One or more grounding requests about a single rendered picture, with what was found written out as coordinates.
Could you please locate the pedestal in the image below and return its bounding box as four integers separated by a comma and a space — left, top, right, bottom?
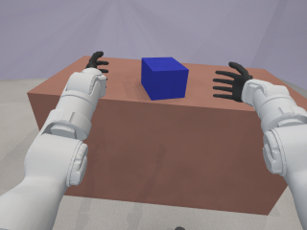
27, 56, 307, 216

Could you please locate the robot left upper arm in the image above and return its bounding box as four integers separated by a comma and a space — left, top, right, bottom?
0, 133, 88, 230

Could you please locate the robot right forearm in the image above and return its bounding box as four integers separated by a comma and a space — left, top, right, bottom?
241, 79, 307, 134

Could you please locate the right robot hand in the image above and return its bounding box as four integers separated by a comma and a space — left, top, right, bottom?
212, 61, 253, 103

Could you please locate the carton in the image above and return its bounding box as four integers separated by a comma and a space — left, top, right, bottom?
141, 57, 189, 101

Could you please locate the robot right upper arm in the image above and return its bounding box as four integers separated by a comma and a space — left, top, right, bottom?
263, 124, 307, 230

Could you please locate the left robot hand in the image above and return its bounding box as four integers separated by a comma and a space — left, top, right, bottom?
85, 51, 109, 80

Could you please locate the robot left forearm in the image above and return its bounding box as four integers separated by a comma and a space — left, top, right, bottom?
23, 67, 106, 176

